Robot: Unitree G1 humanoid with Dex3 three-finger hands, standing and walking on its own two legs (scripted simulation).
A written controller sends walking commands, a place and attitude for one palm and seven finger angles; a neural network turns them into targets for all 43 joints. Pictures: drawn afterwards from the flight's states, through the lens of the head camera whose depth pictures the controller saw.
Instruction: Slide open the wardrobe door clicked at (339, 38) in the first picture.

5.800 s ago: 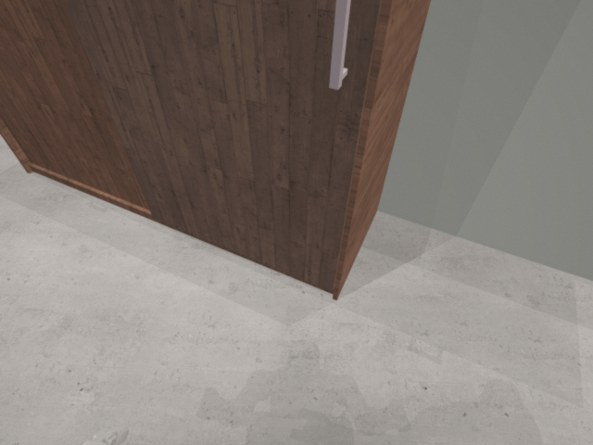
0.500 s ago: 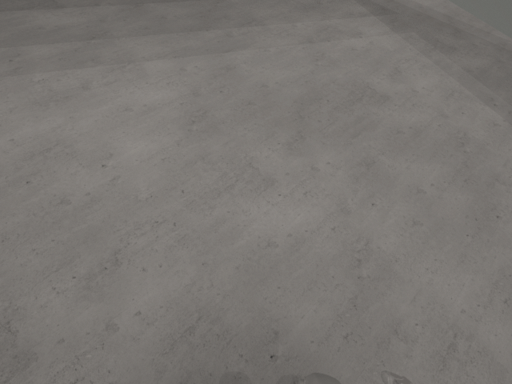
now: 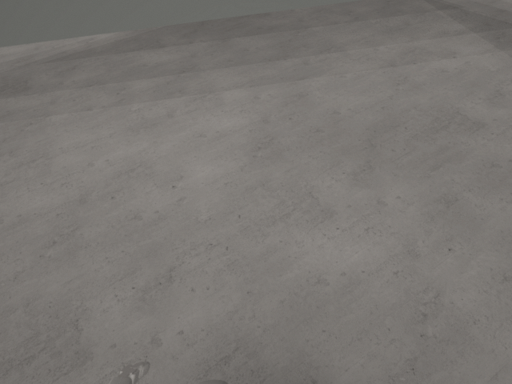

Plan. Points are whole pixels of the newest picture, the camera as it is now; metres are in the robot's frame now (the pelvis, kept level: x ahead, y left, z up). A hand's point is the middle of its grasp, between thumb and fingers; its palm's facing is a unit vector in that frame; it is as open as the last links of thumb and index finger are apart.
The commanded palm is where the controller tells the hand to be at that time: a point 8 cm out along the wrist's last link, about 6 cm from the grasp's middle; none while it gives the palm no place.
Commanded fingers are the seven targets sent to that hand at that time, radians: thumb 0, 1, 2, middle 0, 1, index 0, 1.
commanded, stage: walk to a spot facing it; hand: right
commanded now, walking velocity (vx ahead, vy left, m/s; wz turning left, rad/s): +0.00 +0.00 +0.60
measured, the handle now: out of the picture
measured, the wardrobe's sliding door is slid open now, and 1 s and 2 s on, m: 0.00 0.00 0.00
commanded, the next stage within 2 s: turn to face it in 0.28 s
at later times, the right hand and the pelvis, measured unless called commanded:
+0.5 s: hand (311, 301) +0.31 -0.09 -0.16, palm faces -0.29 +0.93 -0.24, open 7.4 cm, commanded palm none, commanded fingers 0.00 -0.90 -0.90 0.20 0.30 0.20 0.30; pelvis +0.11 +0.04 -0.02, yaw +17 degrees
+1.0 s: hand (341, 297) +0.32 -0.16 -0.18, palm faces -0.46 +0.86 -0.20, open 7.4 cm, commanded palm none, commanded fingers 0.00 -0.90 -0.90 0.20 0.30 0.20 0.30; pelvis +0.17 +0.00 +0.00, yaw +34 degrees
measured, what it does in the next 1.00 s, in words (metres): walks ahead, turning left: left foot, then right foot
